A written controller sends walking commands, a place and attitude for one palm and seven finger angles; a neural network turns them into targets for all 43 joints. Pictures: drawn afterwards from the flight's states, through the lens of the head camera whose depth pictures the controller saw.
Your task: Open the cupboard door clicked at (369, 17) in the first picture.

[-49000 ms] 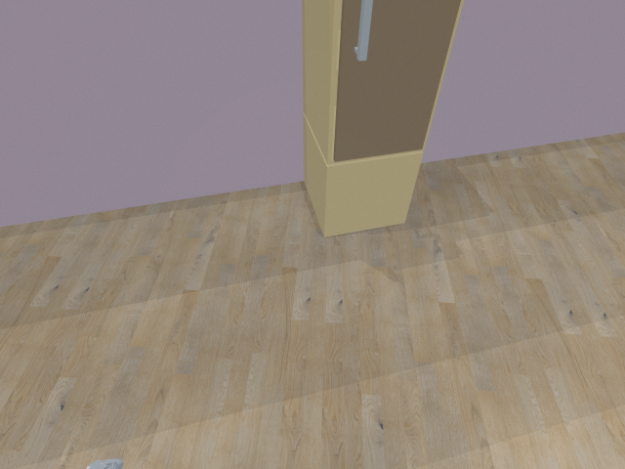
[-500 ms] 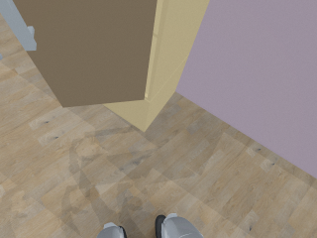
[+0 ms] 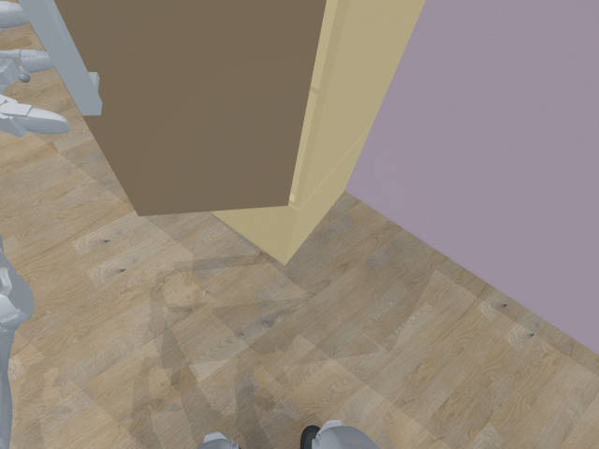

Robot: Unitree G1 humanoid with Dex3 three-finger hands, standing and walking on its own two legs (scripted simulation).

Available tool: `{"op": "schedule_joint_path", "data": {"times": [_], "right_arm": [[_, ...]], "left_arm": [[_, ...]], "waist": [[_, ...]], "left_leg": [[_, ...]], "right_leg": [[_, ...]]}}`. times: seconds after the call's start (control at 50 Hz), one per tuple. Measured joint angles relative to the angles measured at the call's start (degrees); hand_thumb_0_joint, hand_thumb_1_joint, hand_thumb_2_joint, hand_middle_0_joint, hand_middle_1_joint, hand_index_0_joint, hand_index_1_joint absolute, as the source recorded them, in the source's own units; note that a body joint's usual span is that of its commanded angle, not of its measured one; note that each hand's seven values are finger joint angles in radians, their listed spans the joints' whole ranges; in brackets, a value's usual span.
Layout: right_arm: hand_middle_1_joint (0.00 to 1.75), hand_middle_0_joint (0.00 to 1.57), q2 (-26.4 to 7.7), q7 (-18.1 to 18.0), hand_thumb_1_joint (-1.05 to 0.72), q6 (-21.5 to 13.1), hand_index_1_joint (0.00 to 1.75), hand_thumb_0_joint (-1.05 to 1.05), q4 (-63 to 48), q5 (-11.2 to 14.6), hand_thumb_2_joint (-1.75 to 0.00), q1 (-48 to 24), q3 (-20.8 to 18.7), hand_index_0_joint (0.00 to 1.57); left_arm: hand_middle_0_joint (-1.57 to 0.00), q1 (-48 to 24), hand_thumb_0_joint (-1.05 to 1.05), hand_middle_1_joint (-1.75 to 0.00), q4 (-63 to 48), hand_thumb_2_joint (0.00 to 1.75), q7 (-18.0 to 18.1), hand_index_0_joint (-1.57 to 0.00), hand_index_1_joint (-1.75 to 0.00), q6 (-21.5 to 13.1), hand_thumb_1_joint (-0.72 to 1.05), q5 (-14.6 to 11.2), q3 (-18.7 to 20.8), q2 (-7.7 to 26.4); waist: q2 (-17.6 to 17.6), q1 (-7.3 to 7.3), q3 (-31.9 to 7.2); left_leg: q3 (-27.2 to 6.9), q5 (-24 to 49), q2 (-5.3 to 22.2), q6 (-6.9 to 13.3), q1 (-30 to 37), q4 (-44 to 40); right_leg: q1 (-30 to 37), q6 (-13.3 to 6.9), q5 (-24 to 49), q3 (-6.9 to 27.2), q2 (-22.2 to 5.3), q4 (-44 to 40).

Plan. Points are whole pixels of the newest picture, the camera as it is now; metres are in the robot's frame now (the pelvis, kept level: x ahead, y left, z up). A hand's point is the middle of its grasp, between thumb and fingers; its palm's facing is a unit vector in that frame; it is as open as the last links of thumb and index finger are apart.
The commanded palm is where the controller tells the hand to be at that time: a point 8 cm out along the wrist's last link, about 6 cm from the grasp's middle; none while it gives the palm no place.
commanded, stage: slide the fingers in behind the handle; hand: left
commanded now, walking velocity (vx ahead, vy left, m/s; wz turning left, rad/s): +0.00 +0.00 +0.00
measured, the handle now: (68, 43) +0.58 +0.22 +0.14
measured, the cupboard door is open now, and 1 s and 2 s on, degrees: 44 44 44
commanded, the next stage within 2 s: close the thumb around the handle in 1.18 s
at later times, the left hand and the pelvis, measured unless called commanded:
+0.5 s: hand (59, 82) +0.52 +0.22 +0.14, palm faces +0.05 -1.00 +0.00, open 14.0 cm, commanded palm +0.50 +0.26 +0.14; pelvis -0.02 -0.02 +0.00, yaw +1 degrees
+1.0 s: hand (82, 77) +0.53 +0.20 +0.14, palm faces +0.05 -1.00 +0.00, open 14.0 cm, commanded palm +0.50 +0.24 +0.14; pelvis -0.02 -0.02 +0.00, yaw +0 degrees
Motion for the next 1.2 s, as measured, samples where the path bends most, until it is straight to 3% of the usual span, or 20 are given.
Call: {"op": "schedule_joint_path", "data": {"times": [0.24, 0.54, 0.84, 1.2], "right_arm": [[0.3, 0.2, 0.1, 0.2, -0.9, -0.5, 0.3, 0.0, 0.1, 0.3, -0.9, -1.9, -0.1, 0.21], [0.3, 0.2, -1.1, -0.6, -0.91, -2.2, 0.3, 0.0, 1.3, 0.4, -0.9, -0.5, -0.3, 0.2], [0.3, 0.2, -0.6, -0.1, -0.91, -3.0, 0.3, 0.01, 2.1, -0.1, -0.9, 1.4, -0.3, 0.2], [0.3, 0.2, -0.4, 0.0, -0.91, -3.2, 0.3, 0.0, 1.8, -0.1, -0.9, -0.2, -0.5, 0.21]], "left_arm": [[-0.3, 1.0, -0.02, -1.2, 0.5, 0.3, 2.8, -0.29, -1.2, -1.6, -0.5, -0.3, -1.1, -3.7], [-0.3, -2.7, -0.02, -1.2, 3.9, 0.3, 4.5, -0.29, -1.2, -2.5, -0.5, 0.8, -2.0, -2.5], [-0.3, -3.6, -0.02, -1.2, 4.2, 0.3, 7.0, -0.3, -1.2, -2.4, -0.5, 1.6, -1.5, -3.9], [-0.3, -2.3, -0.02, -1.2, 3.4, 0.3, 6.8, -0.29, -1.2, -2.7, -0.5, 0.8, -2.7, -5.2]], "waist": [[0.3, 0.9, 0.1], [-0.1, -0.61, 1.4], [0.1, -1.42, 1.5], [0.2, -0.23, 0.9]], "left_leg": [[0.0, 0.4, -0.2, -0.4, 2.0, -0.5], [-0.4, 1.8, 0.0, -0.9, 0.7, -0.5], [0.2, 2.2, 0.2, -0.9, 0.7, -1.1], [0.0, 1.6, -0.3, -0.7, 1.3, -1.2]], "right_leg": [[1.5, -0.4, -0.4, 0.1, -0.1, 0.7], [-0.1, -1.1, 0.5, -0.2, 0.0, 1.5], [-0.5, -1.2, 1.0, 0.4, 0.2, 1.1], [0.3, -0.8, 0.3, 0.4, -0.1, 1.0]]}}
